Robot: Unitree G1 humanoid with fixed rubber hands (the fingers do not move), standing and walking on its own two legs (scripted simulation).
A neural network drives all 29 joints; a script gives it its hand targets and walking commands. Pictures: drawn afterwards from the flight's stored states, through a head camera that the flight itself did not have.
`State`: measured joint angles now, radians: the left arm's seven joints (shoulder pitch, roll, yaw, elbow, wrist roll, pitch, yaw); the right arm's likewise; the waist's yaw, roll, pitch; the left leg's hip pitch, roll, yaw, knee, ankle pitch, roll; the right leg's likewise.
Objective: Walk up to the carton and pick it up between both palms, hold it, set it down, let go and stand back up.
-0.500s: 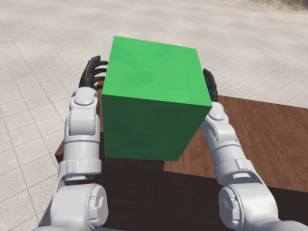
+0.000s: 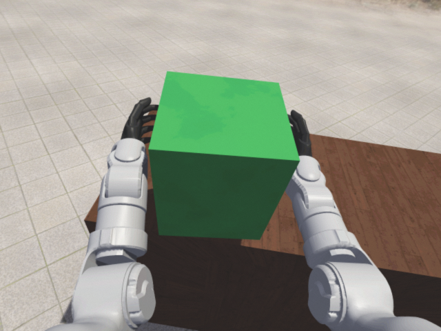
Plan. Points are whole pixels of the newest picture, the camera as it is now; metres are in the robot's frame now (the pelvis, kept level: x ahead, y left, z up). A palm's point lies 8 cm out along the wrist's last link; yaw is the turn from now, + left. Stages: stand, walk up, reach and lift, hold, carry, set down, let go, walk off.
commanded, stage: set down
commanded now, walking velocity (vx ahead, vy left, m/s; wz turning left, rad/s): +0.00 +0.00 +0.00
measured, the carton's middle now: (216, 161) +0.40 +0.00 +0.12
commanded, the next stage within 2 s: none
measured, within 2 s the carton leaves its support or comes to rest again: rests again in 1.56 s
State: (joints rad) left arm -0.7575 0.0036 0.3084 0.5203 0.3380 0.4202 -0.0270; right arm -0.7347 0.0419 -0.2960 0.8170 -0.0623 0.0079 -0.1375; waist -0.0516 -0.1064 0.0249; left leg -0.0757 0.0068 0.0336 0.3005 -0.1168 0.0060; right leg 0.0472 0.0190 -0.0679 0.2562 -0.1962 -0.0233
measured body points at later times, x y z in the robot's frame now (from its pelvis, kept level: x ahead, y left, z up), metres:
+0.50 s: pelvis +0.01 +0.00 +0.00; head +0.00 +0.04 +0.45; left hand +0.44 +0.15 +0.13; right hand +0.41 -0.16 +0.14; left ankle +0.04 +0.11 -0.75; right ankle -0.03 -0.10 -0.75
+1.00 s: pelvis +0.01 +0.00 +0.00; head +0.01 +0.03 +0.45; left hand +0.44 +0.14 +0.11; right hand +0.41 -0.17 +0.12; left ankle +0.04 +0.11 -0.75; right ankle -0.03 -0.10 -0.75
